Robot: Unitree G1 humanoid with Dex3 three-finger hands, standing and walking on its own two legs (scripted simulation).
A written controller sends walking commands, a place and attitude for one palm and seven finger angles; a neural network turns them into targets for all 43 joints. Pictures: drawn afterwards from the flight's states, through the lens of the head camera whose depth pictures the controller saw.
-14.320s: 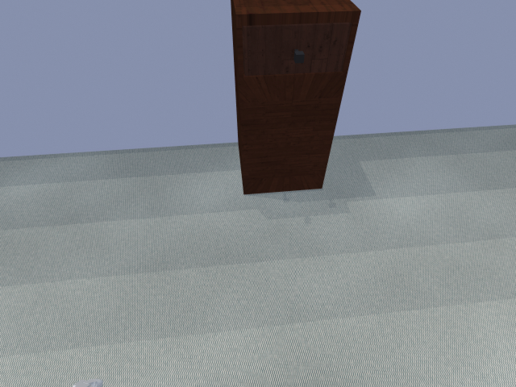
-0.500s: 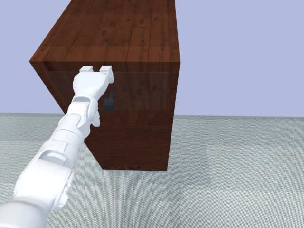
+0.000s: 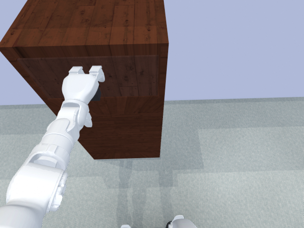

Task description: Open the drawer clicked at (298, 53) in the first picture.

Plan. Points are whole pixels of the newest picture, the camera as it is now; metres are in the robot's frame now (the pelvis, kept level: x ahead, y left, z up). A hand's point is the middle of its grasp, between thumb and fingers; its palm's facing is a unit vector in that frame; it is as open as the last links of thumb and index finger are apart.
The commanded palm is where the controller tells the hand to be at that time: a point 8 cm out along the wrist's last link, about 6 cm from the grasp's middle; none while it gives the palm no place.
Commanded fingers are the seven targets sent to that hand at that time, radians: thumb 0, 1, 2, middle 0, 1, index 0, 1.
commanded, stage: lower the fingers behind the handle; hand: left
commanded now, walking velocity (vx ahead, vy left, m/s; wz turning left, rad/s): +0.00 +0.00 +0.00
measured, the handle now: (95, 89) +0.51 +0.16 +0.03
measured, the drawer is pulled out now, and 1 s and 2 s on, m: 0.00 0.00 0.01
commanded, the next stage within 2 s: close the thumb around the handle in 0.82 s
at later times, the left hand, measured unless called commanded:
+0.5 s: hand (89, 100) +0.47 +0.17 +0.02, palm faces +0.01 -0.02 -1.00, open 13.9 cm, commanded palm +0.45 +0.18 +0.06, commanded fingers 0.00 -0.50 0.30 -0.30 -1.20 -0.30 -1.20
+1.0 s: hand (89, 99) +0.47 +0.17 +0.02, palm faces -0.02 -0.01 -1.00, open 13.7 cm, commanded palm +0.45 +0.18 +0.06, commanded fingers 0.00 -0.22 0.42 -0.32 -1.23 -0.32 -1.23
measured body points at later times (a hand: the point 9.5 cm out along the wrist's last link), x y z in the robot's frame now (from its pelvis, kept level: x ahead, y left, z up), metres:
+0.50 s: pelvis -0.01 +0.00 -0.01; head +0.08 +0.00 +0.44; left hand +0.46 +0.17 +0.08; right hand +0.04 -0.27 -0.13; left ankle -0.02 +0.11 -0.71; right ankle +0.03 -0.10 -0.71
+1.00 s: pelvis -0.01 +0.01 -0.01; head +0.08 -0.01 +0.44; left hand +0.47 +0.17 +0.08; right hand +0.02 -0.26 -0.14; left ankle -0.02 +0.11 -0.71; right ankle +0.03 -0.10 -0.71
